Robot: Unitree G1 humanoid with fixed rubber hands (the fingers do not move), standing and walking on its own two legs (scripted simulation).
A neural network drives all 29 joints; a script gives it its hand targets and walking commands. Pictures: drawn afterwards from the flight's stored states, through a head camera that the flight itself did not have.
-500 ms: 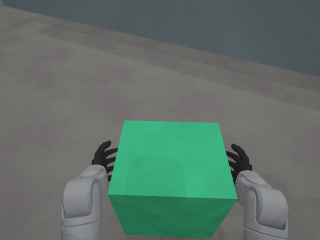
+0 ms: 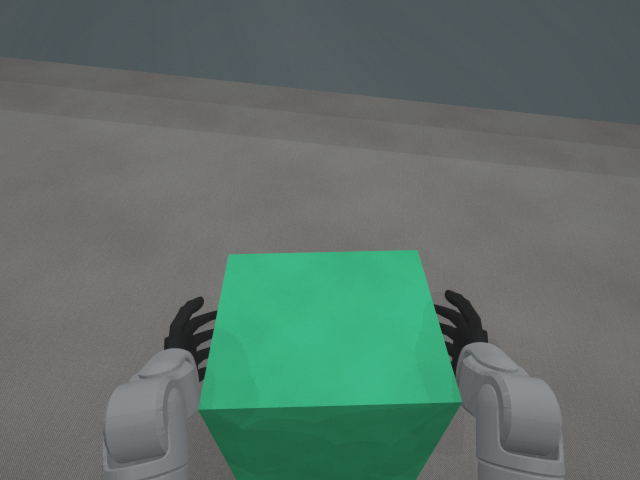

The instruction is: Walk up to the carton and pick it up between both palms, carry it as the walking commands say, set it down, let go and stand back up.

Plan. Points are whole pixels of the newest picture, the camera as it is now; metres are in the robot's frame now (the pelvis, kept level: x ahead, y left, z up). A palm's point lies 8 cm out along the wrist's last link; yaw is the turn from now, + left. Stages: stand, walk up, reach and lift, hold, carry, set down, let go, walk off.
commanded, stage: carry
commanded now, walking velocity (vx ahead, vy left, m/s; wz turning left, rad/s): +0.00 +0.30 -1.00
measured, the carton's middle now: (325, 373) +0.27 +0.02 +0.00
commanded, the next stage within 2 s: none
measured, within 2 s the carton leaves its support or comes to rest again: neither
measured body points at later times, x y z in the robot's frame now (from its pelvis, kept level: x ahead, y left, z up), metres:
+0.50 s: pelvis -0.04 +0.17 -0.01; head +0.00 +0.18 +0.44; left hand +0.28 +0.20 +0.05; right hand +0.14 -0.10 +0.07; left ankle +0.05 +0.28 -0.72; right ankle -0.04 +0.00 -0.69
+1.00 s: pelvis -0.04 +0.31 -0.01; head -0.02 +0.31 +0.44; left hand +0.26 +0.21 +0.05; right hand +0.02 -0.01 +0.06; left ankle +0.10 +0.33 -0.72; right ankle -0.11 +0.19 -0.70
